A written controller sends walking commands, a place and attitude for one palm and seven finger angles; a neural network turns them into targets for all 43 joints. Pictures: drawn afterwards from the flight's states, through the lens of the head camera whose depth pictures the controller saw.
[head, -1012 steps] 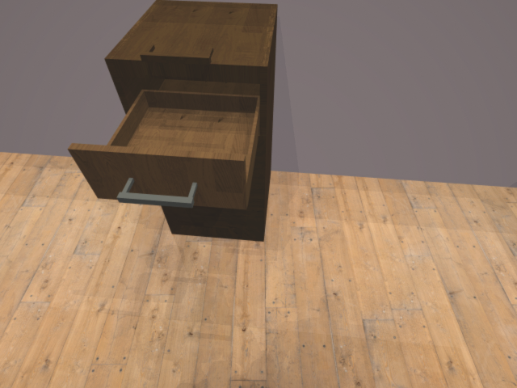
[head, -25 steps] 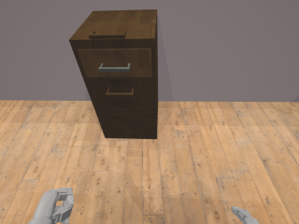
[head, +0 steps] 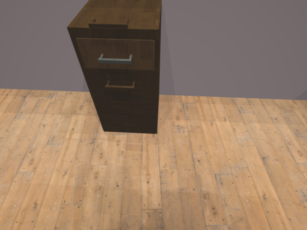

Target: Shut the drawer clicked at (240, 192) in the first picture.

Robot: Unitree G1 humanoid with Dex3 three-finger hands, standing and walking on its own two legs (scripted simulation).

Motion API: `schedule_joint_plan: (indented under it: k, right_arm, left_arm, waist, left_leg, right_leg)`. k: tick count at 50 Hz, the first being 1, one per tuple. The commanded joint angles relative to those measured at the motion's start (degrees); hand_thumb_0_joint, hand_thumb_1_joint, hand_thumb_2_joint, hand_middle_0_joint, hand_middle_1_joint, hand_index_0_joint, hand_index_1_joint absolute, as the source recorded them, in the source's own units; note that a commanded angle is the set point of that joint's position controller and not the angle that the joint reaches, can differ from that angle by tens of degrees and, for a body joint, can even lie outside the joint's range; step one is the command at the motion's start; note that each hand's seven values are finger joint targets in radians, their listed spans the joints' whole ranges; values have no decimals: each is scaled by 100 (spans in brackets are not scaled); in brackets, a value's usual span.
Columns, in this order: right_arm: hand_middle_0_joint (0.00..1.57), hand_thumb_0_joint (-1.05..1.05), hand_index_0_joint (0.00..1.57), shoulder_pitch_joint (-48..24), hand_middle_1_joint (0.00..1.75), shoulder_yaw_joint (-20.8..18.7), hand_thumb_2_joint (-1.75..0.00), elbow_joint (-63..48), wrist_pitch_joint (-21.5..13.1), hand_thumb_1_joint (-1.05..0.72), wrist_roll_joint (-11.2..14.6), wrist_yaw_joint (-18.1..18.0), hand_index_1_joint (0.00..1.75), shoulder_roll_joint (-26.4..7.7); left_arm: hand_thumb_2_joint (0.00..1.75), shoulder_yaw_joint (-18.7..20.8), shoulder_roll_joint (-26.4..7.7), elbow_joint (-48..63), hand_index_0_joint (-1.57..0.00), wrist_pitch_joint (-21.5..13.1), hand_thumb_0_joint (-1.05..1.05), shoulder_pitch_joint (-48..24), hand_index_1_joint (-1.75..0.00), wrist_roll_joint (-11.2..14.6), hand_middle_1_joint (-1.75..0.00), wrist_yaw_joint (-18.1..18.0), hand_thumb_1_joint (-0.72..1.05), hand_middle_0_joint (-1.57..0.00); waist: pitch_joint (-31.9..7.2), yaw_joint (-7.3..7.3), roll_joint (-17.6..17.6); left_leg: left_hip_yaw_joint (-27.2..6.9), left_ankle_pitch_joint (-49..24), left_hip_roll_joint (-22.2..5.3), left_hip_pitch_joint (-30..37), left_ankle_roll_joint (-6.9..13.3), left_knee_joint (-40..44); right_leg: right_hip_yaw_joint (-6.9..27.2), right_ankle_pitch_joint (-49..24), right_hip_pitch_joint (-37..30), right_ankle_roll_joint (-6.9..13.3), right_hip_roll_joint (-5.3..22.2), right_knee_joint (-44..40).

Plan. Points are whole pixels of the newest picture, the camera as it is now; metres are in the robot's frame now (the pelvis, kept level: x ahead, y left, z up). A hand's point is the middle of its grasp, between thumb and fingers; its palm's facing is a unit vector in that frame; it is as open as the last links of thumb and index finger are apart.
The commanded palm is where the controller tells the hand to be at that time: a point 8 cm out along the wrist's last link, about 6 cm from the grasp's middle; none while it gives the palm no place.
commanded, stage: let the arm hang, fingers relaxed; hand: left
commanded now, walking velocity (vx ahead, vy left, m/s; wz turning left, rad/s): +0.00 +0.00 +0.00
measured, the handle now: (115, 58) +0.89 +0.25 -0.06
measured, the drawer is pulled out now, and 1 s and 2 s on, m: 0.00 0.00 0.00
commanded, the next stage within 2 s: look to check the result in 0.44 s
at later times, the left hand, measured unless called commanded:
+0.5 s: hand out of the picture +0.01 +0.15 -0.17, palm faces +0.04 -0.98 -0.19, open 7.3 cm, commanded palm none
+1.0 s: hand out of the picture +0.03 +0.15 -0.17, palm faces +0.04 -0.98 -0.22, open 7.4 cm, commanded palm none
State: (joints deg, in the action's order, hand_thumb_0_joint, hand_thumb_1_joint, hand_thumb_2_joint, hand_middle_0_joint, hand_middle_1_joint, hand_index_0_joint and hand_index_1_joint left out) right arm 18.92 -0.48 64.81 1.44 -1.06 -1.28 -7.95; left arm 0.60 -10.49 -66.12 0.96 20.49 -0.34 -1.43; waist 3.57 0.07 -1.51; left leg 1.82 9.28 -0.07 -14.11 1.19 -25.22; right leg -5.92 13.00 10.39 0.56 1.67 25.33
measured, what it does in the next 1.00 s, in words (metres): stands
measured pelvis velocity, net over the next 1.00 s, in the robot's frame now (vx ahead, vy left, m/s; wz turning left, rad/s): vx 0.02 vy -0.03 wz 0.00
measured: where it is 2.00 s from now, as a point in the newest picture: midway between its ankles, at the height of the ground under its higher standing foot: outside the picture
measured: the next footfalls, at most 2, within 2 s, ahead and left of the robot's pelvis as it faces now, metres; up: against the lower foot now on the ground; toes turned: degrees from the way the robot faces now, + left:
none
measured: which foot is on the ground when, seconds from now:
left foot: down 0.00-1.00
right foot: down 0.00-1.00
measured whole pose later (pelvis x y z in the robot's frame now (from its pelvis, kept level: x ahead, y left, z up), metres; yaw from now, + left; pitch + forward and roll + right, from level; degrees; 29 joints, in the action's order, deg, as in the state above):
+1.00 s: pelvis +0.02 -0.03 +0.00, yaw +0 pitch -2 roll +0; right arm 13.8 -1.0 65.3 0.3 -1.2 -1.9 -8.9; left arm 1.1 -8.8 -65.3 -0.3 14.3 -0.3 -1.6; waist 3.9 -0.1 -1.4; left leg 1.0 10.5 -1.6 -11.1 -1.0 -23.7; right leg -6.5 14.4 7.2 2.2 -0.1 23.5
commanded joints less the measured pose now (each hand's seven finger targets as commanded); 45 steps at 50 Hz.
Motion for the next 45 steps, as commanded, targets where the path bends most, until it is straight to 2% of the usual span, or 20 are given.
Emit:
schedule_joint_plan:
  k: [1,5,10,12,14,16,17,23,25,29,32,38,45]
  right_arm:
    - [20,0,20,285,30,-111,-90,-159,-65,-90,2,-47,30,-535]
    - [20,0,20,294,30,-120,-90,-154,-66,-90,-8,-42,30,-442]
    - [20,0,20,261,30,-133,-90,-161,-92,-90,-17,-45,30,-362]
    - [20,0,20,247,30,-127,-90,-142,-110,-90,-12,-54,30,-341]
    - [20,0,20,246,30,-131,-90,-154,-113,-90,-10,-50,30,-331]
    - [20,0,20,227,30,-129,-90,-137,-124,-90,-10,-58,30,-331]
    - [20,0,20,237,30,-121,-90,-134,-124,-90,-8,-60,30,-313]
    - [20,0,20,193,30,-137,-90,-128,-122,-90,1,-72,30,-408]
    - [20,0,20,183,30,-126,-90,-105,-123,-90,-2,-71,30,-381]
    - [20,0,20,150,30,-137,-90,-91,-114,-90,-3,-75,30,-436]
    - [20,0,20,121,30,-133,-90,-88,-114,-90,0,-78,30,-461]
    - [20,0,20,14,30,-142,-90,-100,-138,-90,7,-90,30,-568]
    - [20,0,20,-91,30,-127,-90,-77,-144,-90,6,-90,30,-596]
  left_arm:
    - [90,119,-481,204,-20,-91,0,206,-30,-33,-30,-58,90,-20]
    - [90,132,-405,220,-20,-96,0,190,-30,-45,-30,-69,90,-20]
    - [90,162,-333,287,-20,-122,0,123,-30,-49,-30,-77,90,-20]
    - [90,169,-322,292,-20,-131,0,66,-30,-44,-30,-75,90,-20]
    - [90,174,-335,302,-20,-151,0,23,-30,-48,-30,-81,90,-20]
    - [90,176,-329,310,-20,-163,0,-5,-30,-36,-30,-81,90,-20]
    - [90,180,-344,296,-20,-158,0,-26,-30,-33,-30,-79,90,-20]
    - [90,193,-409,300,-20,-168,0,-86,-30,-30,-30,-81,90,-20]
    - [90,186,-396,296,-20,-169,0,-95,-30,-22,-30,-78,90,-20]
    - [90,189,-430,278,-20,-164,0,-155,-30,-23,-30,-78,90,-20]
    - [90,190,-442,257,-20,-164,0,-165,-30,-20,-30,-72,90,-20]
    - [90,194,-489,250,-20,-181,0,-183,-30,-24,-30,-76,90,-20]
    - [90,189,-521,237,-20,-187,0,-266,-30,-20,-30,-73,90,-20]
  waist:
    - [348,-28,70]
    - [377,-35,143]
    - [305,-34,69]
    - [304,-31,26]
    - [319,-41,173]
    - [262,-43,27]
    - [258,-46,97]
    - [199,-44,47]
    - [191,-44,138]
    - [216,-62,50]
    - [208,-58,145]
    - [100,-42,20]
    - [100,-40,121]
  left_leg:
    - [-661,805,-508,-73,124,752]
    - [-620,778,-473,-63,110,717]
    - [-575,601,-461,-38,92,669]
    - [-533,425,-466,-21,83,639]
    - [-477,230,-457,8,64,562]
    - [-452,36,-458,81,53,502]
    - [-449,13,-460,90,49,500]
    - [-437,-166,-486,181,33,407]
    - [-436,-214,-484,209,35,414]
    - [-440,-179,-513,236,28,423]
    - [-417,-137,-503,258,18,429]
    - [-455,-432,-553,348,27,423]
    - [-439,-542,-571,413,14,463]
  right_leg:
    - [537,903,589,262,406,-717]
    - [544,940,659,245,405,-712]
    - [589,798,615,248,417,-709]
    - [580,624,549,250,439,-708]
    - [594,550,531,256,465,-748]
    - [622,456,480,269,486,-771]
    - [593,452,458,271,495,-771]
    - [601,362,377,281,494,-811]
    - [612,321,347,289,512,-842]
    - [602,371,350,284,508,-873]
    - [619,422,342,287,513,-918]
    - [593,18,178,276,490,-834]
    - [560,-200,85,251,518,-857]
